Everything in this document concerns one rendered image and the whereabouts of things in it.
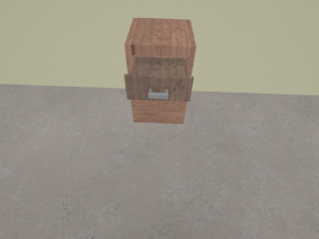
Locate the drawer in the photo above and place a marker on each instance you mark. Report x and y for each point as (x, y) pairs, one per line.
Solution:
(159, 74)

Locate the handle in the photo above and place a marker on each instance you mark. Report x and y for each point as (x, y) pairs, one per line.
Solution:
(159, 46)
(161, 96)

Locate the cabinet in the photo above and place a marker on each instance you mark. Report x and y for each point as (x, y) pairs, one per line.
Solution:
(178, 34)

